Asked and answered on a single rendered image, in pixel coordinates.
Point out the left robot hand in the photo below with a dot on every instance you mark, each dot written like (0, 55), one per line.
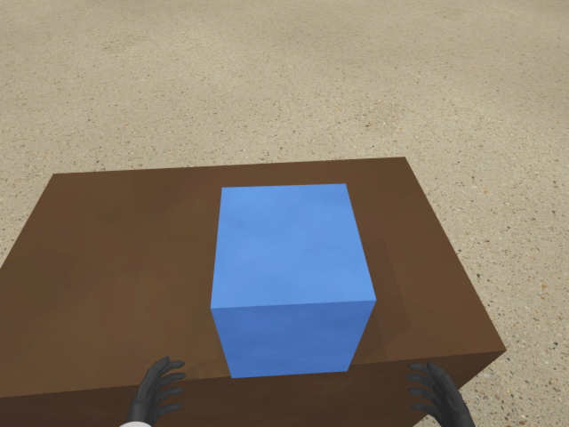
(145, 401)

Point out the pedestal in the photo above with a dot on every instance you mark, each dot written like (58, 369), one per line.
(113, 271)

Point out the right robot hand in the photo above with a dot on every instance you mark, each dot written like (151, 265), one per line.
(450, 410)

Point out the carton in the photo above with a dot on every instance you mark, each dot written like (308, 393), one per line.
(291, 291)

